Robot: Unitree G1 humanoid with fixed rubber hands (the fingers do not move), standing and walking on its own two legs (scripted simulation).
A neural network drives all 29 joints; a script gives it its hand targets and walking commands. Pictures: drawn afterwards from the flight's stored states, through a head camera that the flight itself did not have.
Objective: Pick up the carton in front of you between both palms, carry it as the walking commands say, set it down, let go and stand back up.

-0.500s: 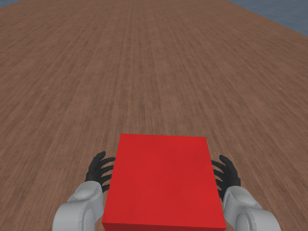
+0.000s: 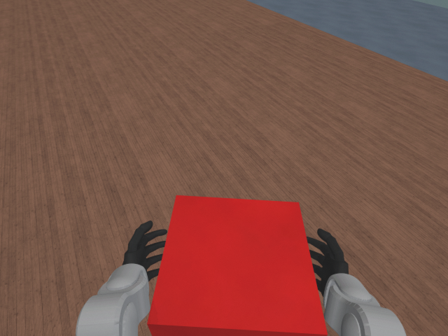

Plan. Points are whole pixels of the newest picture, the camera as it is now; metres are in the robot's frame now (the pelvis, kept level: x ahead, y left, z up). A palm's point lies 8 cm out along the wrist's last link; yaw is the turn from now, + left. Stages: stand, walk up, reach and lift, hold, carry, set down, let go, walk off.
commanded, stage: carry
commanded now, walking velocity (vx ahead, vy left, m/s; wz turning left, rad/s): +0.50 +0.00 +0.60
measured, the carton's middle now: (231, 289) +0.23 -0.01 +0.01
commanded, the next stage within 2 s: none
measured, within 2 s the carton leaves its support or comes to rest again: neither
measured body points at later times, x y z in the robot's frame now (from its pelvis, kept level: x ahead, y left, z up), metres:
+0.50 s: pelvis +0.31 +0.00 -0.01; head +0.32 -0.01 +0.44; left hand +0.51 +0.21 +0.07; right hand +0.58 -0.09 +0.06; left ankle +0.39 +0.13 -0.72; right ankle +0.19 -0.12 -0.75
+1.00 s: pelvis +0.63 +0.10 +0.00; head +0.61 +0.11 +0.45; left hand +0.77 +0.34 +0.08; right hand +0.90 +0.07 +0.09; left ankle +0.48 +0.11 -0.75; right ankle +0.82 +0.00 -0.70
